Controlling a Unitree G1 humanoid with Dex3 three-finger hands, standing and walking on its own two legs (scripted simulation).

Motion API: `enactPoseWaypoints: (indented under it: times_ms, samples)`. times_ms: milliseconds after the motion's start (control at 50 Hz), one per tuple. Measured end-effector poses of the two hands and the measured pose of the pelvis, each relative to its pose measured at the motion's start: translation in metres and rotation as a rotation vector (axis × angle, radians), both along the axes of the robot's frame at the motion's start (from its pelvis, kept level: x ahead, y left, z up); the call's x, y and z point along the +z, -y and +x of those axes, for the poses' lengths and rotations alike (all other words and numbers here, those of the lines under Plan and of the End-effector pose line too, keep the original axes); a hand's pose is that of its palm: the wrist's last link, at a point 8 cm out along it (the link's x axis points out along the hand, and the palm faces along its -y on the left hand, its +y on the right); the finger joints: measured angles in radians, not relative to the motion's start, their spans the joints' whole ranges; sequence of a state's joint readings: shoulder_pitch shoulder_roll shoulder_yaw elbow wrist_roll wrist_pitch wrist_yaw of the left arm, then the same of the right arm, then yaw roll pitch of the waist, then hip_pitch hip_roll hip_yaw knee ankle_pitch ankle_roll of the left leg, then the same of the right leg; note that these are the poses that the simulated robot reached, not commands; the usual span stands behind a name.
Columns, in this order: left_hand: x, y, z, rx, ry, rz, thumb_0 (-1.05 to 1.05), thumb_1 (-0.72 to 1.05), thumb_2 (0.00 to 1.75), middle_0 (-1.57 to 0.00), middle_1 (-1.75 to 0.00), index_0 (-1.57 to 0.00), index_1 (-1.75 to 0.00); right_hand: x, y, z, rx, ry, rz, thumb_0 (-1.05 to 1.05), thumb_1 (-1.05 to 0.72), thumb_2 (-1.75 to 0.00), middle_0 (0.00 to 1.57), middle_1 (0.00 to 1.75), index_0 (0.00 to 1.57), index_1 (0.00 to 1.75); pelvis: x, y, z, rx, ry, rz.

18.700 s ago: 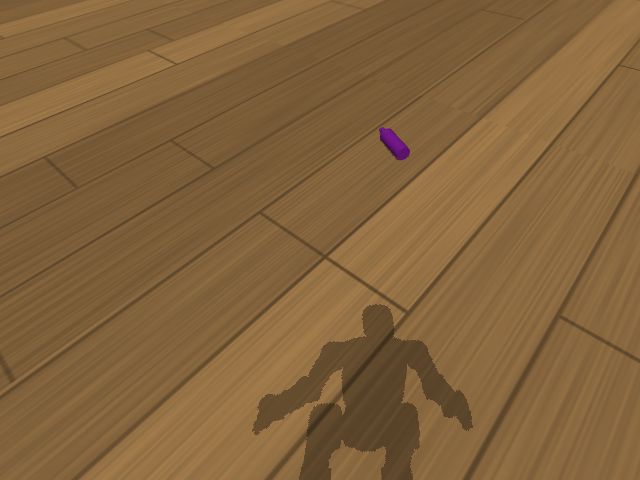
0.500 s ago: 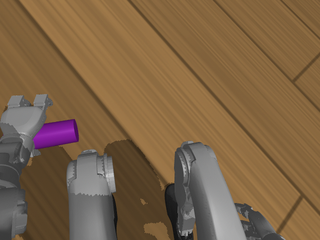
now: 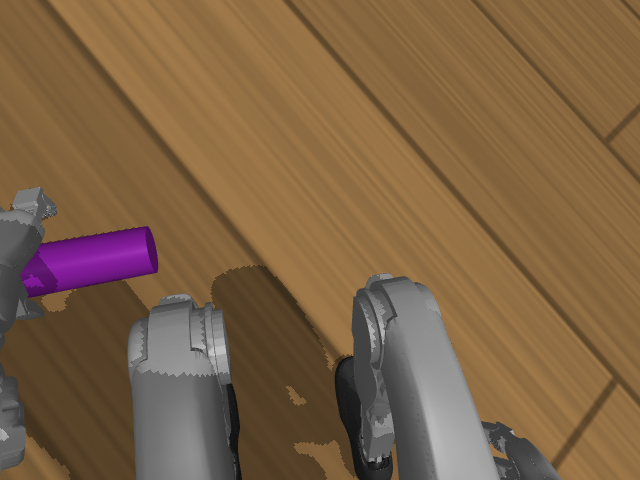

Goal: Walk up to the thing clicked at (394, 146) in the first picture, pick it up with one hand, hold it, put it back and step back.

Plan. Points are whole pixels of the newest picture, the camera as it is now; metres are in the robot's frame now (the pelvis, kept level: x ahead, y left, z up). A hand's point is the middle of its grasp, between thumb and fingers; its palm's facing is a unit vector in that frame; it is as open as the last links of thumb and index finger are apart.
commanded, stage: rest palm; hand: left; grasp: from above
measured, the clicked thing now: (66, 264) +0.39 +0.36 -0.28
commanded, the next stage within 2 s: close in 1.38 s
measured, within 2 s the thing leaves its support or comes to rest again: neither
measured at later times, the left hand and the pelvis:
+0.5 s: hand (80, 263) +0.39 +0.32 -0.23, palm faces -0.41 -0.08 -0.91, open 14.2 cm; pelvis +0.00 +0.00 -0.02, yaw -2 degrees
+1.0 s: hand (86, 272) +0.38 +0.32 -0.25, palm faces -0.42 -0.15 -0.89, open 14.1 cm; pelvis +0.00 +0.00 -0.03, yaw -4 degrees
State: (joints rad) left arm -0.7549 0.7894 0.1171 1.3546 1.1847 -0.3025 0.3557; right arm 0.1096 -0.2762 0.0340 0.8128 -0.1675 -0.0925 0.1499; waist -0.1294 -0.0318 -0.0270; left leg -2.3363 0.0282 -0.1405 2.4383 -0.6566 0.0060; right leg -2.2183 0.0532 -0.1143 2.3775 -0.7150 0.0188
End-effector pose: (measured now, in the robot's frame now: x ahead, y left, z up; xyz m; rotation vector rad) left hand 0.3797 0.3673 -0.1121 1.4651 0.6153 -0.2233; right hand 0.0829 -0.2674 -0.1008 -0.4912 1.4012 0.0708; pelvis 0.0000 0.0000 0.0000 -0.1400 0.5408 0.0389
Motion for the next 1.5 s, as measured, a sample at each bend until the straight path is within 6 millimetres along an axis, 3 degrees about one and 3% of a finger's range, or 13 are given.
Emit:
enactPoseWaypoints:
  times_ms: [220, 400, 520, 600, 780, 1000, 1200, 1340, 1500]
  samples:
    - [-0.034, 0.037, -0.006, -0.122, 0.07, -0.114, 0.0, -0.54, 1.0, -0.07, -1.0, -0.07, -1.0, 0.011, -0.004, 0.034, 0.079, 0.081, -0.038, 0.0, -0.89, -0.89, 0.21, 0.3, 0.2, 0.3, -0.007, -0.002, -0.002, -0.008, 0.045, -0.016]
    - [-0.055, 0.045, -0.001, -0.1, 0.128, -0.013, 0.0, -0.53, 1.0, -0.07, -0.98, -0.06, -1.0, 0.001, 0.003, 0.024, 0.133, 0.05, -0.037, 0.0, -0.9, -0.89, 0.2, 0.3, 0.2, 0.3, -0.021, 0.001, -0.002, -0.02, 0.05, -0.01]
    - [-0.059, 0.042, 0.015, -0.027, 0.111, 0.017, 0.0, -0.52, 0.99, -0.07, -0.99, -0.07, -1.0, -0.007, 0.0, 0.007, 0.132, 0.009, 0.011, 0.0, -0.9, -0.89, 0.2, 0.3, 0.2, 0.3, -0.024, 0.001, 0.001, -0.032, 0.046, -0.013]
    - [-0.06, 0.031, 0.026, 0.065, 0.106, 0.004, 0.0, -0.51, 0.98, -0.07, -1.01, -0.07, -1.01, -0.009, -0.003, -0.003, 0.123, 0.0, 0.032, 0.0, -0.9, -0.89, 0.2, 0.3, 0.2, 0.3, -0.027, 0.0, 0.003, -0.037, 0.055, -0.018]
    - [-0.079, 0.02, 0.01, 0.058, -0.01, -0.052, 0.0, -0.49, 0.96, -0.06, -1.03, -0.08, -1.02, -0.01, -0.014, -0.022, 0.116, -0.082, 0.056, 0.0, -0.9, -0.89, 0.2, 0.3, 0.2, 0.3, -0.027, -0.001, 0.006, -0.039, 0.069, -0.033]
    - [-0.08, 0.039, 0.002, -0.101, 0.105, -0.094, 0.0, -0.5, 1.0, -0.07, -1.0, -0.07, -1.01, 0.002, -0.009, 0.002, 0.201, -0.031, -0.006, 0.0, -0.9, -0.89, 0.21, 0.3, 0.2, 0.3, -0.03, -0.004, 0.003, -0.047, 0.106, -0.052]
    - [-0.086, 0.046, 0.004, -0.075, 0.133, -0.005, 0.0, -0.51, 1.01, -0.08, -0.99, -0.07, -1.01, 0.006, -0.006, 0.027, 0.267, 0.036, 0.015, 0.0, -0.9, -0.89, 0.2, 0.3, 0.2, 0.3, -0.031, -0.005, 0.003, -0.051, 0.089, -0.051]
    - [-0.092, 0.038, 0.015, 0.036, 0.104, -0.002, 0.0, -0.51, 1.02, -0.08, -1.0, -0.07, -1.02, 0.005, -0.008, 0.024, 0.268, 0.037, 0.057, 0.0, -0.9, -0.9, 0.2, 0.3, 0.2, 0.3, -0.029, -0.003, 0.004, -0.051, 0.088, -0.049]
    - [-0.095, 0.025, 0.017, 0.083, 0.036, -0.033, 0.0, -0.52, 1.02, -0.08, -1.01, -0.07, -1.03, 0.0, -0.011, -0.002, 0.213, -0.037, 0.068, 0.0, -0.91, -0.9, 0.2, 0.3, 0.2, 0.3, -0.028, -0.002, 0.006, -0.054, 0.09, -0.056]
